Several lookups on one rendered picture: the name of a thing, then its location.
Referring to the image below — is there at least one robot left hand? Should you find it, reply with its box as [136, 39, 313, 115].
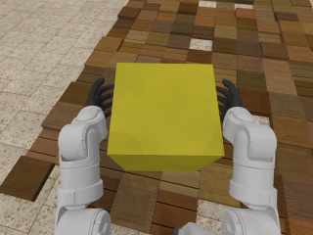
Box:
[86, 77, 114, 118]

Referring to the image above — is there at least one right robot forearm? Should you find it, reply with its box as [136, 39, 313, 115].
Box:
[222, 107, 282, 235]

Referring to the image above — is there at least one left robot upper arm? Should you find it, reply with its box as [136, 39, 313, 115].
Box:
[55, 208, 112, 235]

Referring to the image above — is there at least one robot right hand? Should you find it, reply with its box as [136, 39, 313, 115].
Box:
[215, 78, 243, 123]

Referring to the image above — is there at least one right robot foot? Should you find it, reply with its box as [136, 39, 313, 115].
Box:
[172, 225, 182, 235]

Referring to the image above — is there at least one robot right shin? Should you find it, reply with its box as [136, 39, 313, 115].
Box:
[183, 222, 196, 227]

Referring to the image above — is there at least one right robot upper arm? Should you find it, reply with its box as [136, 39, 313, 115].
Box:
[221, 208, 281, 235]

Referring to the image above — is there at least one carton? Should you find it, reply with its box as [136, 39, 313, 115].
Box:
[107, 63, 225, 171]

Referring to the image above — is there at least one left robot forearm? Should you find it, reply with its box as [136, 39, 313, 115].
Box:
[54, 106, 108, 235]

